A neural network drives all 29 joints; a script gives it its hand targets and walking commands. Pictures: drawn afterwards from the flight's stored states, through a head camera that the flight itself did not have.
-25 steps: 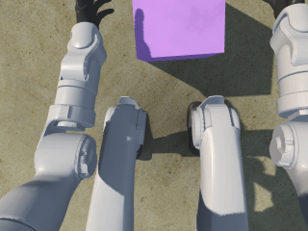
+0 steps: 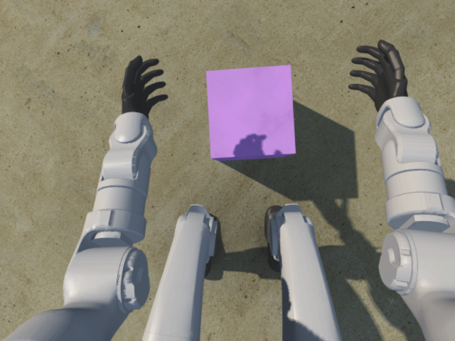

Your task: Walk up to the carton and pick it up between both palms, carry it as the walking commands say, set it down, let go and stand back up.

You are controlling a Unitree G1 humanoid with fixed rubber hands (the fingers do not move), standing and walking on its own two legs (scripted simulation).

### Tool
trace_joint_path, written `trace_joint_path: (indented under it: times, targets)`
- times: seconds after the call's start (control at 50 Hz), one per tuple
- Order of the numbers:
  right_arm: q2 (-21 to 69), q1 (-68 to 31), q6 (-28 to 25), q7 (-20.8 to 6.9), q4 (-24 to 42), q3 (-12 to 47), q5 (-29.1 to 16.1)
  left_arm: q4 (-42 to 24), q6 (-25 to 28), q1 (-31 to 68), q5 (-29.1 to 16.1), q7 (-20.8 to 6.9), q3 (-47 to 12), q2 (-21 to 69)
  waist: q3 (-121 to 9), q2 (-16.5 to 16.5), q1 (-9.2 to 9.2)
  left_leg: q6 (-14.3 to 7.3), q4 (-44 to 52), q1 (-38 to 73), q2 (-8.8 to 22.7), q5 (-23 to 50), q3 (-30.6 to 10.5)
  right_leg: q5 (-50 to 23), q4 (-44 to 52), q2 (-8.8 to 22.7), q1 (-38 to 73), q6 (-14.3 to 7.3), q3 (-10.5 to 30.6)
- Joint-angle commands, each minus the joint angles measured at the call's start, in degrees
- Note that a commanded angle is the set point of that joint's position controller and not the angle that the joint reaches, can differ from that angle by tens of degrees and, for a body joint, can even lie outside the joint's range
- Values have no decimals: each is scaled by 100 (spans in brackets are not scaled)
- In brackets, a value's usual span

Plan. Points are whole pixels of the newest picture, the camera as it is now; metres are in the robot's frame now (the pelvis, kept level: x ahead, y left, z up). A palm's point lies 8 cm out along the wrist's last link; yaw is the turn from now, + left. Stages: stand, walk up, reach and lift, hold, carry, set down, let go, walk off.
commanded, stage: set down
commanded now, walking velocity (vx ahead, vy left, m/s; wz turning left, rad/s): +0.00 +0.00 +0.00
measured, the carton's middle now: (249, 120) +0.49 -0.02 -0.46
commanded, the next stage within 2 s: let go in 0.44 s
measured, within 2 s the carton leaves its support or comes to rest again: neither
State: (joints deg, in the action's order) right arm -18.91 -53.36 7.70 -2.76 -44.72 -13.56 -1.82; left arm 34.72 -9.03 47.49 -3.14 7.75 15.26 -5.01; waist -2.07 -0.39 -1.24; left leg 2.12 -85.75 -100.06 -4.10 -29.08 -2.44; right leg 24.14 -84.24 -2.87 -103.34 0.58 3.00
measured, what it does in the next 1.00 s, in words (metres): rises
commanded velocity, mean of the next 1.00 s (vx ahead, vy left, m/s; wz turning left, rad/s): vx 0.00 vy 0.00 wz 0.00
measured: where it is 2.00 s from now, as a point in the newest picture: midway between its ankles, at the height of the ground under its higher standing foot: (239, 252)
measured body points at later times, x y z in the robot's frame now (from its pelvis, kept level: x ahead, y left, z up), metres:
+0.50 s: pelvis +0.03 +0.01 +0.11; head +0.30 -0.01 +0.47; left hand +0.45 +0.18 -0.02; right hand +0.47 -0.22 -0.02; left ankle +0.07 +0.13 -0.54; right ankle +0.10 -0.11 -0.54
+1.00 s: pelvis +0.09 +0.02 +0.18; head +0.21 +0.01 +0.62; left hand +0.31 +0.24 +0.09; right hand +0.32 -0.21 +0.09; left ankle +0.07 +0.13 -0.54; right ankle +0.10 -0.11 -0.54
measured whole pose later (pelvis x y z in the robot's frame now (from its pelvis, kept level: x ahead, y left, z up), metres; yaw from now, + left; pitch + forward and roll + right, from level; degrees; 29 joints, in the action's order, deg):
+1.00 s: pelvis +0.09 +0.02 +0.18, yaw -2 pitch +17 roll +0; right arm -11.2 0.3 0.2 -2.3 -29.6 -6.2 2.5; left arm 28.6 -0.2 -3.0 -0.8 -2.1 3.4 -9.4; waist -2.4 -1.8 -1.6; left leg -1.2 -36.7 -35.0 -3.0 -18.6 -3.0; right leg 14.6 -34.8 -1.0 -37.3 1.7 4.4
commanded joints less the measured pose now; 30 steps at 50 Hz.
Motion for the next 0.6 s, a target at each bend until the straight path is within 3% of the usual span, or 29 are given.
trace_joint_path:
  times: [0.0,0.02,0.14,0.16,0.24,0.28,0.3,0.32,0.34,0.36,0.46,0.52,0.56,0.58]
  targets:
    - [-733,-1110,-339,-86,978,-92,32,-754,343,688,64,-91,37,-472,-6369,631,41,195,1313,2136,-123,1898,713,-2778,1014,-40,5270,68,-304]
    - [-728,-1063,-357,-107,1005,-88,44,-882,384,676,118,-113,100,-554,-6411,617,-38,174,1408,2302,-123,2039,677,-2928,1084,-34,5345,74,-272]
    - [-742,-679,-457,-172,1014,-199,97,-863,503,321,204,-195,210,-606,-6347,633,-30,171,2059,2654,-97,2437,612,-3509,1745,42,6032,83,-66]
    - [-752,-709,-467,-173,1015,-208,90,-996,522,393,168,-198,87,-538,-6325,458,-3,176,2258,2844,-106,2456,616,-3437,1897,45,6112,67,-18]
    - [-794,-672,-483,-210,1035,-242,224,-922,505,274,181,-230,122,-479,-6155,603,49,144,2712,3307,-88,2273,570,-2979,2428,56,6247,91,-21]
    - [-639,-640,-480,-267,642,-199,277,-698,503,337,147,-250,-25,-278,-5519,480,89,152,2976,3452,-59,2119,543,-2536,2689,72,5916,55,-36]
    - [-496,-605,-503,-290,419,-156,277,-525,531,265,222,-270,20,-218,-5191,409,20,153,3109,3503,-38,1989,523,-2292,2805,95,5740,42,-39]
    - [-571,-626,-525,-296,271,-247,386,-360,532,290,284,-268,89,-212,-4896,422,111,181,3167,3463,-12,1855,469,-2056,2893,85,5509,19,-63]
    - [-481,-582,-584,-307,238,-221,340,-259,575,148,357,-276,98,-157,-4837,355,8,186,3242,3601,8,1910,447,-2015,2977,97,5457,1,-76]
    - [-465,-496,-626,-283,190,-266,380,-307,623,214,407,-284,102,-199,-4859,304,119,201,3257,3695,17,1922,412,-2099,3014,100,5486,-5,-78]
    - [-354,-13,-754,-95,265,-379,604,-136,783,-145,691,-339,159,-510,-5409,380,102,245,3390,3846,6,2426,391,-3047,3040,133,6359,24,-102]
    - [-269,1021,-741,44,1068,-298,725,-589,826,-1027,707,-399,-69,-676,-6551,449,134,251,3474,4533,-20,3249,444,-4212,3036,119,7633,66,-85]
    - [-217,1604,-727,97,1589,-110,692,-1007,802,-1651,767,-446,-203,-703,-6705,336,25,195,3630,4996,-38,3604,420,-4586,3127,113,8128,56,-26]
    - [-268,1828,-701,118,1921,-62,695,-1311,786,-1816,752,-483,-268,-775,-6620,381,108,178,3722,5035,-34,3645,397,-4666,3213,97,8358,51,-21]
